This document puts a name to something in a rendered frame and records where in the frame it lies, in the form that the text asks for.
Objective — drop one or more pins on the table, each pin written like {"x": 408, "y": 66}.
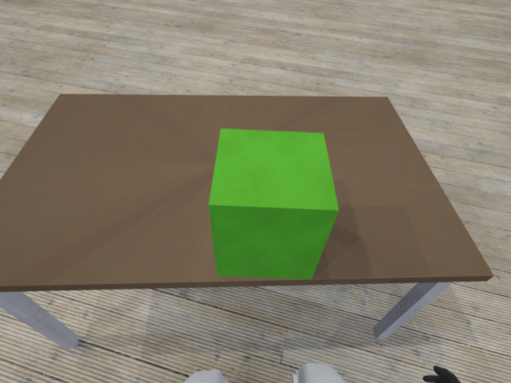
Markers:
{"x": 111, "y": 192}

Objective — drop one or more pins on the robot right hand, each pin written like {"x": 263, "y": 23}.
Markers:
{"x": 444, "y": 376}

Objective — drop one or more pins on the robot right thigh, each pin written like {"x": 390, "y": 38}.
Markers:
{"x": 316, "y": 373}

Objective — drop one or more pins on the carton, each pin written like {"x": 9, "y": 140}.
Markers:
{"x": 272, "y": 204}

